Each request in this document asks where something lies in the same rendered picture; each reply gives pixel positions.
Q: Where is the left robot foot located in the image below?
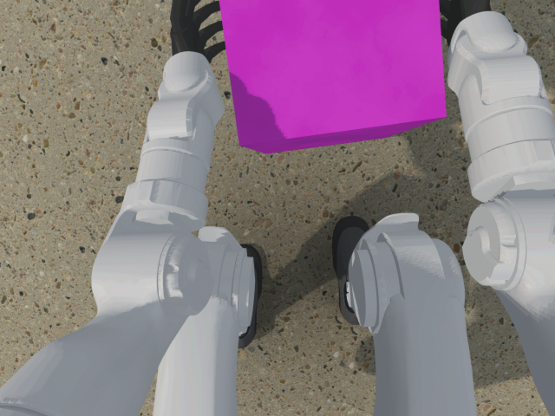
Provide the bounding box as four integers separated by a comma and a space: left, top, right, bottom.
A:
238, 244, 262, 348

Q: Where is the carton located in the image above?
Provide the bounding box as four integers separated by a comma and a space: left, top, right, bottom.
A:
219, 0, 447, 154

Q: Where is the robot left hand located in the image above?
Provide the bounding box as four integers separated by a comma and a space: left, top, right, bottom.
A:
170, 0, 225, 63

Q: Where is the right robot forearm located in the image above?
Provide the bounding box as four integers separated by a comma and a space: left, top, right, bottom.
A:
447, 11, 555, 203

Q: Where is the robot right upper arm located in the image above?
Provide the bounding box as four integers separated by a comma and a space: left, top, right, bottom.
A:
462, 196, 555, 416

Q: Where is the robot left upper arm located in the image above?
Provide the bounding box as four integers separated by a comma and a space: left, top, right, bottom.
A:
0, 231, 214, 416

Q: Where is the right robot foot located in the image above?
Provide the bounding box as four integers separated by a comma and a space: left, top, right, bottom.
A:
332, 216, 369, 325

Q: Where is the robot foot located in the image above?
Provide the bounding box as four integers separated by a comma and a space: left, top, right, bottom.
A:
332, 216, 369, 325
238, 244, 262, 348

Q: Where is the left robot forearm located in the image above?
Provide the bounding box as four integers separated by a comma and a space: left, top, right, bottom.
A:
91, 51, 225, 294

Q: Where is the robot right hand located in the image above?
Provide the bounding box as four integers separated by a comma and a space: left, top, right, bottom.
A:
439, 0, 492, 47

